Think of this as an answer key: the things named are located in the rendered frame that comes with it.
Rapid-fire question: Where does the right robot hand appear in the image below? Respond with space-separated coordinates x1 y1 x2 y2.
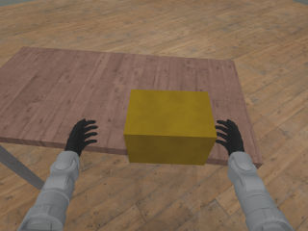
215 119 244 157

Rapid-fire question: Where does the left robot forearm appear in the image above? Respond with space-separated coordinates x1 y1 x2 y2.
16 150 81 231

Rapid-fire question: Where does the carton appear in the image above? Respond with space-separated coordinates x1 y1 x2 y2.
123 90 218 166

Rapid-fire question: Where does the left robot hand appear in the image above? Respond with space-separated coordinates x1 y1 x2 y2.
64 119 98 157

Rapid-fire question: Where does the right robot forearm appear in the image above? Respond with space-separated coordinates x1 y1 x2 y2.
227 151 295 231

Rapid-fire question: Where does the table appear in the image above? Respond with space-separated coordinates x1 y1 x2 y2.
0 46 263 190

